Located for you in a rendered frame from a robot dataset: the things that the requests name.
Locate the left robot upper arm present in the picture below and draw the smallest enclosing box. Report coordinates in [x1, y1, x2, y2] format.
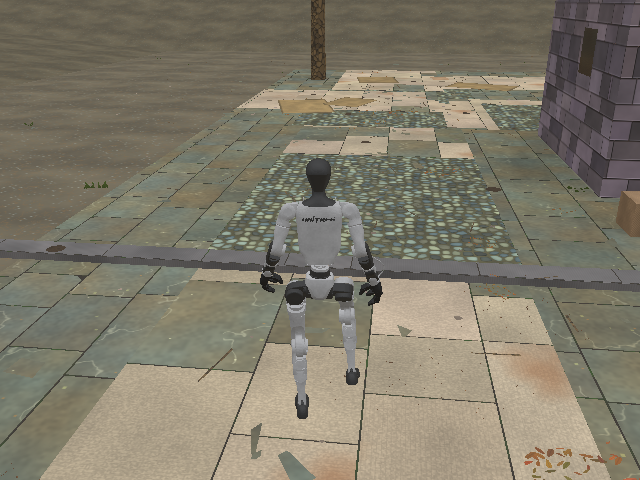
[270, 202, 298, 257]

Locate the right robot forearm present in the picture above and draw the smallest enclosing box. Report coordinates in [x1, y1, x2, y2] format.
[358, 242, 380, 286]

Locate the robot head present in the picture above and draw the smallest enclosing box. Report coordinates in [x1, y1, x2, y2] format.
[302, 158, 336, 207]

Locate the robot right hand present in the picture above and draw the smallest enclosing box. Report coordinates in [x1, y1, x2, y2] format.
[359, 282, 383, 306]

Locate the robot left thigh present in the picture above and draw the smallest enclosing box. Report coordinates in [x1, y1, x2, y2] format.
[285, 280, 308, 357]

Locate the right robot upper arm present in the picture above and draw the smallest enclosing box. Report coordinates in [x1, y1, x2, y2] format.
[340, 202, 368, 258]

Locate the robot left hand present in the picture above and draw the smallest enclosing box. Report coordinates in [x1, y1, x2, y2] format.
[260, 273, 283, 293]

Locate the left robot forearm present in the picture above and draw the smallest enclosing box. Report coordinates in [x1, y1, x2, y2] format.
[262, 241, 280, 277]

